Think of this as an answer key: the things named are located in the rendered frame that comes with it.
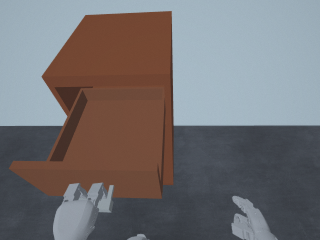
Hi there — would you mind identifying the drawer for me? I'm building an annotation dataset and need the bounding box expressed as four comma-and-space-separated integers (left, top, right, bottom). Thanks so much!
9, 87, 166, 199

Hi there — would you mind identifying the cabinet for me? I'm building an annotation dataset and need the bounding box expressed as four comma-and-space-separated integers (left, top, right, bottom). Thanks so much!
41, 11, 174, 185

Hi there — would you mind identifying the right robot hand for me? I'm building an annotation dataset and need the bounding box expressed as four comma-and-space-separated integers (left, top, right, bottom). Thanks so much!
231, 196, 271, 240

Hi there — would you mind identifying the handle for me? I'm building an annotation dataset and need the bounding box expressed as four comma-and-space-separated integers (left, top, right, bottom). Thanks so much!
78, 185, 115, 213

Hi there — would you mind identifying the left robot hand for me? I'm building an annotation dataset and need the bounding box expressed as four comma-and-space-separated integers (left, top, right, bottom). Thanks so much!
53, 182, 108, 240

